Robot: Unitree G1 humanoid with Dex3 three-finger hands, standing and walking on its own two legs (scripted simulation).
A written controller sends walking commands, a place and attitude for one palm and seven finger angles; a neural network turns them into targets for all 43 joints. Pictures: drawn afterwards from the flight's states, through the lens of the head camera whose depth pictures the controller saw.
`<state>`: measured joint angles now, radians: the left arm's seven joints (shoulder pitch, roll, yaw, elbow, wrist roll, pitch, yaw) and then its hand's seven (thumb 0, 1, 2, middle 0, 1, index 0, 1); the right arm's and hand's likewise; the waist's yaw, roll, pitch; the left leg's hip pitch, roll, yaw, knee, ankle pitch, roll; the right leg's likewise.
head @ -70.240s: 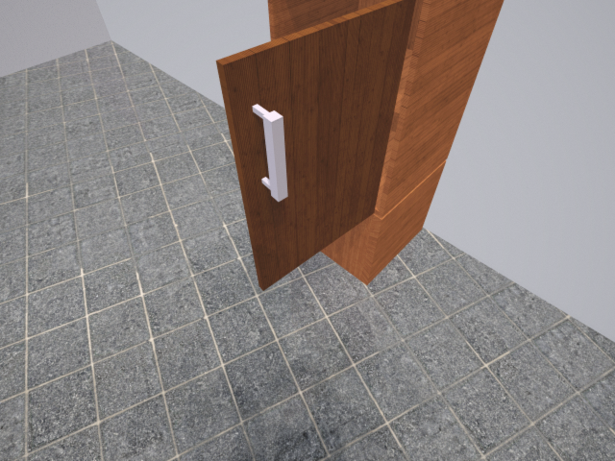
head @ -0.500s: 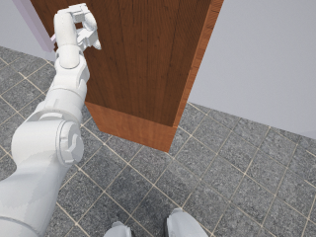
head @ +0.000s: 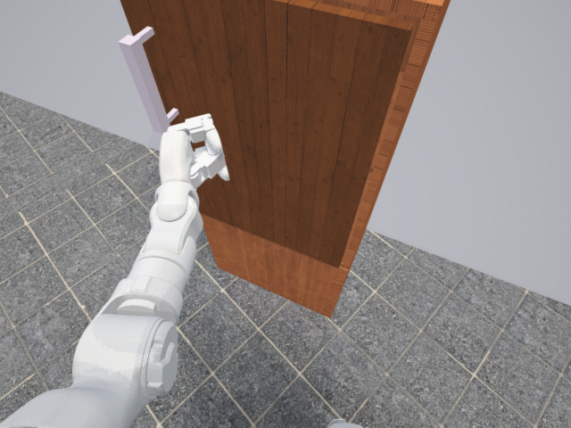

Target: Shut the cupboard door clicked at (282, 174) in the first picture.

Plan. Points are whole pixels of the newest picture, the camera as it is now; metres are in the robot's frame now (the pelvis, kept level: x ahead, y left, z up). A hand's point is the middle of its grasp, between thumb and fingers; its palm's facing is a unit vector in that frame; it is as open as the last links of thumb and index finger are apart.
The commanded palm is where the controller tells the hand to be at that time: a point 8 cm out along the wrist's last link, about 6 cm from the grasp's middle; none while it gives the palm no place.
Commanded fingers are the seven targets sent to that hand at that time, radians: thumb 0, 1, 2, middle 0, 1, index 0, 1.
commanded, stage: pull the fist back off the door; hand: left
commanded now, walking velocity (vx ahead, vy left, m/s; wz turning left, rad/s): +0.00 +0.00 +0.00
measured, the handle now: (155, 83) +0.64 +0.20 +0.11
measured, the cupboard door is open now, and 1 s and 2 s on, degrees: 1 1 1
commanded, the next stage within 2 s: draw the hand back to the body in 0.08 s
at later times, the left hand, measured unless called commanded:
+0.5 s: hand (180, 180) +0.41 +0.13 +0.12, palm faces +0.06 -1.00 -0.01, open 3.1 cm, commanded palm +0.37 +0.17 +0.14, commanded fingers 0.00 0.90 0.90 -1.30 -1.50 -1.30 -1.50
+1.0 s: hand (59, 279) +0.27 +0.22 +0.15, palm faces +0.25 -0.94 -0.23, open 3.4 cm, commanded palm +0.23 +0.26 +0.18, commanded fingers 0.00 0.90 0.90 -0.72 -0.87 -0.72 -0.87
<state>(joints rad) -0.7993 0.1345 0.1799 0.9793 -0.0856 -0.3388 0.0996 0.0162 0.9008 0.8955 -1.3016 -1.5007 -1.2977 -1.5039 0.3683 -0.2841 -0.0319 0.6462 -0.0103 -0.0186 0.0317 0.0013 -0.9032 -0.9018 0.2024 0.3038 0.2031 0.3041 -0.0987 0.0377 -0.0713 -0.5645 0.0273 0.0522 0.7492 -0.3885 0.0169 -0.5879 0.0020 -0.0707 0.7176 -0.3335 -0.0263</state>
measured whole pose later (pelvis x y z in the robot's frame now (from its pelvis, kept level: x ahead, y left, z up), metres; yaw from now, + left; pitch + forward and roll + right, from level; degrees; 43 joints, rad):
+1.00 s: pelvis +0.00 +0.01 +0.03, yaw +1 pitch -4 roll +0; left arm 0.06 0.26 0.10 -0.02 -0.07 -0.04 0.06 0.02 0.89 0.89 -0.99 -1.15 -0.98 -1.15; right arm 0.15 -0.23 0.05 0.57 0.03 -0.03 -0.07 0.00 -0.90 -0.90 0.20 0.30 0.20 0.30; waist 0.06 0.06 0.02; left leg -0.11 -0.01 0.04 0.42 -0.25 0.03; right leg -0.13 -0.02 -0.08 0.41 -0.21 0.00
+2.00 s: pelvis +0.00 +0.01 +0.03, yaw +1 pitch -3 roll -1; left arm 0.45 0.34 0.37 -0.35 -0.06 -0.10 0.10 0.01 0.89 0.89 -0.21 -0.30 -0.21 -0.31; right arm 0.20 -0.23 0.02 0.61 0.01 -0.05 -0.07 0.01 -0.90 -0.90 0.21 0.30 0.21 0.30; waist 0.05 0.09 -0.01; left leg -0.13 0.00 0.04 0.45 -0.28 0.03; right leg -0.13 -0.01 -0.08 0.39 -0.21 0.00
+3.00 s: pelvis -0.13 +0.03 +0.00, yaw +5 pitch +0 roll -3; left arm 0.50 0.42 0.51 -0.50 -0.01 -0.29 0.13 0.01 0.89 0.89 -0.21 -0.30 -0.21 -0.31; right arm 0.22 -0.20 -0.01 0.59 0.00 -0.08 -0.07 0.01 -0.90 -0.90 0.21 0.30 0.21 0.30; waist 0.01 0.03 0.01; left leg -0.54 0.02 0.06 0.71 -0.19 0.07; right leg -0.36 0.07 0.05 0.70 -0.36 0.02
